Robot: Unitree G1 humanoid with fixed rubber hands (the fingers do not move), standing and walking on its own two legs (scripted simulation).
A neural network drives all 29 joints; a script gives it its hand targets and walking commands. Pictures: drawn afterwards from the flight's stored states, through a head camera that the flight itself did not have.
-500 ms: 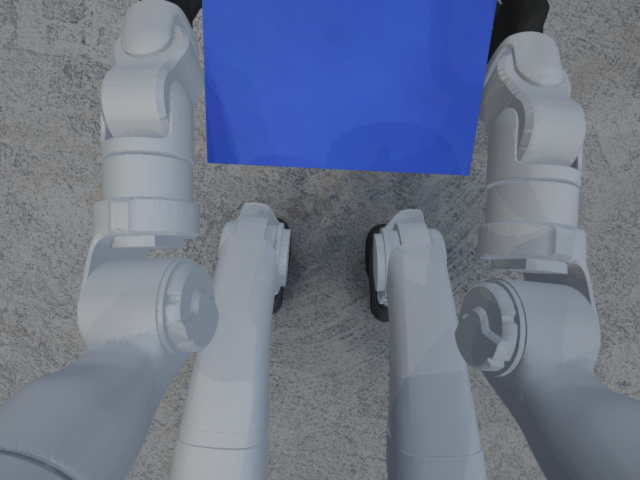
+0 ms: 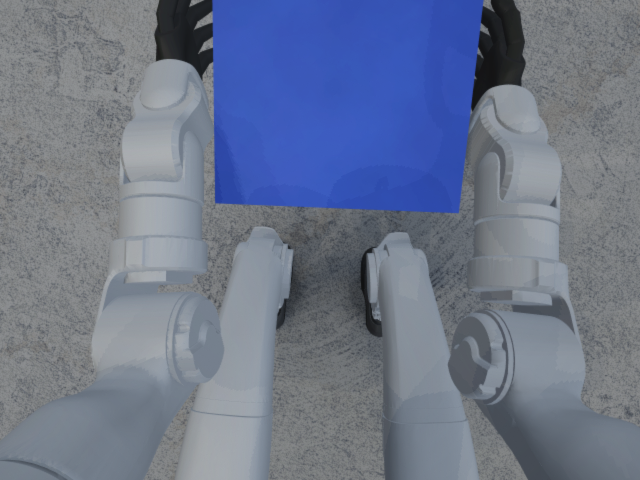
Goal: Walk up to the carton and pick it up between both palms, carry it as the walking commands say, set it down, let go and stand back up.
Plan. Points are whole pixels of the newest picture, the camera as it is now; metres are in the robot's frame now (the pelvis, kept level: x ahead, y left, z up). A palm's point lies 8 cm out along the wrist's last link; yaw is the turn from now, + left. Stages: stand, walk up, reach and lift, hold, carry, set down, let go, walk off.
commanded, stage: reach and lift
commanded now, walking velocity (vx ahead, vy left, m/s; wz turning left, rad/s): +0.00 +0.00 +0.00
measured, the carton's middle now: (338, 70) +0.51 +0.00 -0.14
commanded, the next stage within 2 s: none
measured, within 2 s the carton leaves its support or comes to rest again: neither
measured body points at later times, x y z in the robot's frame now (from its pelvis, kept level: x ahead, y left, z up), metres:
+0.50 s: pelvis +0.02 +0.00 +0.06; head +0.28 +0.00 +0.42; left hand +0.49 +0.16 -0.01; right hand +0.48 -0.15 -0.02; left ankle +0.14 +0.12 -0.56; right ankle +0.14 -0.12 -0.56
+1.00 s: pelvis +0.10 +0.00 +0.14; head +0.21 -0.01 +0.58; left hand +0.47 +0.16 +0.11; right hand +0.47 -0.15 +0.10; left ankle +0.14 +0.12 -0.56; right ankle +0.14 -0.12 -0.56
